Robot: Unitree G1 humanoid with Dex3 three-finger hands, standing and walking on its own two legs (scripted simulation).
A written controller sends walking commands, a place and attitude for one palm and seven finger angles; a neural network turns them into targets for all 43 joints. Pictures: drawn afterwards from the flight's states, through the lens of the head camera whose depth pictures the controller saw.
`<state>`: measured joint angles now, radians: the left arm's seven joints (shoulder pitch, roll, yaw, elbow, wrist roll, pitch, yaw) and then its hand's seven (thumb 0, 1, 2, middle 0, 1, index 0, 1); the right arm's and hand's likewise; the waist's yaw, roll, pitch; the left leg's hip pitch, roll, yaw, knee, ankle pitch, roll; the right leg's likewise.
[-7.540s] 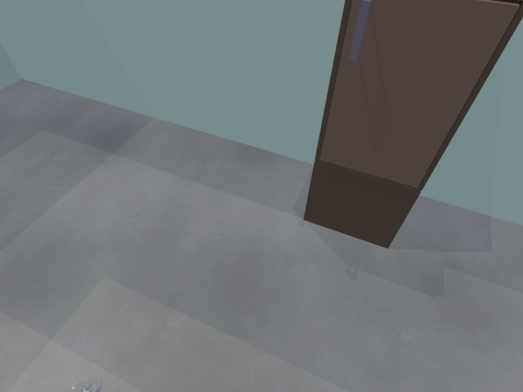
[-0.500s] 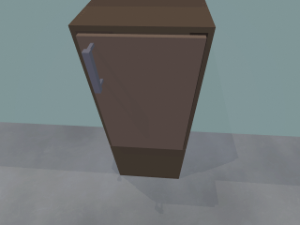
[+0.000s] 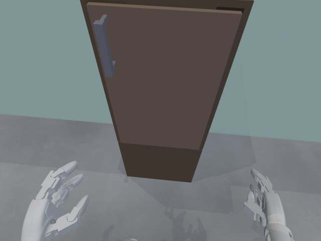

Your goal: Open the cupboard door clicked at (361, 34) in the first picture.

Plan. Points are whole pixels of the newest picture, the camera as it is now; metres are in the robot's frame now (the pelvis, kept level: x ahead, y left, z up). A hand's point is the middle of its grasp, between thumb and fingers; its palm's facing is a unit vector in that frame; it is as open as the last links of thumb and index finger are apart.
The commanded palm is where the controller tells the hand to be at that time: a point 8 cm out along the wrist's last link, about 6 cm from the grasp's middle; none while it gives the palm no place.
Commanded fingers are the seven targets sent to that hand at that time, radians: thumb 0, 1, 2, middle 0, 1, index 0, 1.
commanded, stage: raise the hand with hooked fingers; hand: left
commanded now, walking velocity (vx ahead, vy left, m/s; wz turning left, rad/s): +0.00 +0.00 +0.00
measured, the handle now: (107, 47) +0.53 +0.20 +0.21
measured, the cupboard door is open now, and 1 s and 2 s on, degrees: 0 0 0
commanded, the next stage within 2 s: move the hooked fingers beside the handle in 1.60 s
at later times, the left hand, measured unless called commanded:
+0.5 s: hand (47, 158) +0.24 +0.26 +0.12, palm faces +0.05 -1.00 -0.07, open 12.1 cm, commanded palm +0.21 +0.31 +0.14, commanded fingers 0.00 -0.29 0.39 -0.28 -1.07 -0.28 -1.07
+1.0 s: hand (23, 106) +0.30 +0.29 +0.21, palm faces +0.10 -0.99 -0.07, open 14.0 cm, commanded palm +0.27 +0.34 +0.22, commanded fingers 0.00 -0.50 0.30 -0.30 -1.20 -0.30 -1.20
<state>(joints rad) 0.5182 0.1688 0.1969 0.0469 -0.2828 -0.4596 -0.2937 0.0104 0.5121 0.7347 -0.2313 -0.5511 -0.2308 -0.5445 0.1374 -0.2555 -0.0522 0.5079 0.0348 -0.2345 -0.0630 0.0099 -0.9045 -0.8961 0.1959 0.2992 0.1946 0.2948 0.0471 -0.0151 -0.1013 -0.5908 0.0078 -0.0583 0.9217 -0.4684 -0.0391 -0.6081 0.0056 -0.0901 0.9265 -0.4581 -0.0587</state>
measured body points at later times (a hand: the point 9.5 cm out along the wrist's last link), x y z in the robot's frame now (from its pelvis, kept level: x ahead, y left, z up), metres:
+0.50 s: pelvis +0.01 +0.05 +0.03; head +0.01 +0.05 +0.48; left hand +0.23 +0.31 +0.13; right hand +0.16 -0.19 -0.05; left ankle +0.00 +0.15 -0.69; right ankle +0.01 -0.08 -0.69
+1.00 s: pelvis +0.01 +0.02 +0.05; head +0.00 +0.01 +0.50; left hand +0.28 +0.35 +0.22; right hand +0.20 -0.19 -0.02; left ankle +0.00 +0.15 -0.69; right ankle +0.01 -0.08 -0.69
